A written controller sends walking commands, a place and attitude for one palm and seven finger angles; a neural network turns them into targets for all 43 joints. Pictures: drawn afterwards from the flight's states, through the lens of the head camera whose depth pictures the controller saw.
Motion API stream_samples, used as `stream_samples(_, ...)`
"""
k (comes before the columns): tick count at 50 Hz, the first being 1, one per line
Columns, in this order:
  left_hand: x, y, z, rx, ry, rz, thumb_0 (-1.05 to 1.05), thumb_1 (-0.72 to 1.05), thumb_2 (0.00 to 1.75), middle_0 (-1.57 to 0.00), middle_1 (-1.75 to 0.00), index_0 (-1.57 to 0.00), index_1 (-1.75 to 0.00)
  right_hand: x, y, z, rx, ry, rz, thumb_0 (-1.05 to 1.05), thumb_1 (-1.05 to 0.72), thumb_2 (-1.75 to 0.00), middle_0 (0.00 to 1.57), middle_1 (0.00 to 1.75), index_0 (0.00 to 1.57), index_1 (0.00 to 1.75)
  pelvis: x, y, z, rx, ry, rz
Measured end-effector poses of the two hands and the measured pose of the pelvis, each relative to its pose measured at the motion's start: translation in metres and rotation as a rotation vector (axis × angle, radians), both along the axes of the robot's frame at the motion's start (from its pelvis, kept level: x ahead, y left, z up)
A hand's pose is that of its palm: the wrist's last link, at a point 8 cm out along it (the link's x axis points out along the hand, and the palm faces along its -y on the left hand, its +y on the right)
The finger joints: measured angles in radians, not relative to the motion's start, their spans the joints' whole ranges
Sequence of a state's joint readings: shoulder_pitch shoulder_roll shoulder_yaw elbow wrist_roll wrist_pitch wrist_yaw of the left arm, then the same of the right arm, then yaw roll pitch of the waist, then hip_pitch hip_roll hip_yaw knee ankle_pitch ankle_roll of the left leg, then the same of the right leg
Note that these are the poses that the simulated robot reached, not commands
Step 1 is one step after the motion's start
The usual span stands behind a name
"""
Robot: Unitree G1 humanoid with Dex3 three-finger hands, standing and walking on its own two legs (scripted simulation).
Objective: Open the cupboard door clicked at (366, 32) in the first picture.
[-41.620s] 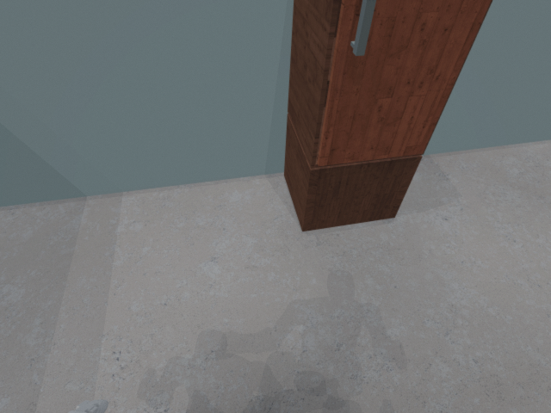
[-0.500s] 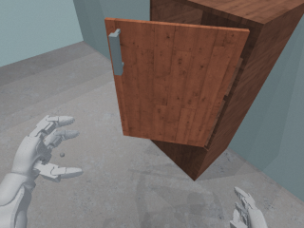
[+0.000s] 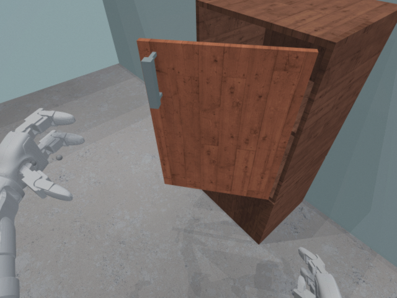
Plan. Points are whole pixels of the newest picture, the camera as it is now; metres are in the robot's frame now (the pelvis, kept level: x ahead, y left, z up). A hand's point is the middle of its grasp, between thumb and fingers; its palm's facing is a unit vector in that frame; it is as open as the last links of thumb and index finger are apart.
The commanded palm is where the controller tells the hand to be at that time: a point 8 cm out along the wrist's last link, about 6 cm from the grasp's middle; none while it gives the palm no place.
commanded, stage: raise the hand with hooked fingers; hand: left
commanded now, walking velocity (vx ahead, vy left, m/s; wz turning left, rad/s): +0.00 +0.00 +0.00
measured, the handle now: (154, 80) +0.59 +0.18 +0.16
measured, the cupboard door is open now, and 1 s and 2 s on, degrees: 39 39 39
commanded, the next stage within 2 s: move the hooked fingers beside the handle in 0.52 s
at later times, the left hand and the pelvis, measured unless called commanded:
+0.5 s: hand (63, 153) +0.29 +0.27 +0.18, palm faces +0.00 -1.00 -0.09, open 14.0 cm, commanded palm +0.26 +0.31 +0.18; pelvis +0.00 +0.00 +0.00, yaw +0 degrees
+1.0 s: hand (81, 132) +0.35 +0.27 +0.18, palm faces -0.05 -1.00 -0.05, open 14.0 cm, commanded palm +0.33 +0.31 +0.18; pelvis +0.00 +0.00 +0.00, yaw -1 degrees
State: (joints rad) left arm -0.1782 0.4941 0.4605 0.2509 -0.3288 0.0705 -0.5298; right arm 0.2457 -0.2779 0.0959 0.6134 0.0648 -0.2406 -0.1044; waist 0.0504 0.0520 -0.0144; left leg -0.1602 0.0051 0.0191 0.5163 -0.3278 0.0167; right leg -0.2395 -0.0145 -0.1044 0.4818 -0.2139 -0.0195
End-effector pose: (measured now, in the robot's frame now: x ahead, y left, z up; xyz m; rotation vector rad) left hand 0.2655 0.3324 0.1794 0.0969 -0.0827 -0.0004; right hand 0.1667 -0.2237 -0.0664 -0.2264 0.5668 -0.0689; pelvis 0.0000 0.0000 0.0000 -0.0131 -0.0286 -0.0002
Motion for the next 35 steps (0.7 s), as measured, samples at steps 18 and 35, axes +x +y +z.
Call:
stream_samples(18,0.009,-0.010,0.000,-0.014,0.015,-0.011,-0.01,-0.50,0.30,-0.30,-1.20,-0.30,-1.20,-0.004,-0.016,0.004,-0.008,0.001,-0.033,0.02,-0.90,-0.90,0.20,0.30,0.20,0.30,0.000,-0.003,0.001,0.007,0.003,-0.013)
stream_samples(35,0.009,-0.004,0.002,-0.018,0.031,-0.013,-0.01,-0.50,0.30,-0.30,-1.20,-0.30,-1.20,0.003,-0.004,0.003,0.007,-0.004,-0.007,0.02,-0.90,-0.90,0.20,0.30,0.20,0.30,-0.001,-0.001,0.002,0.005,0.003,-0.005)
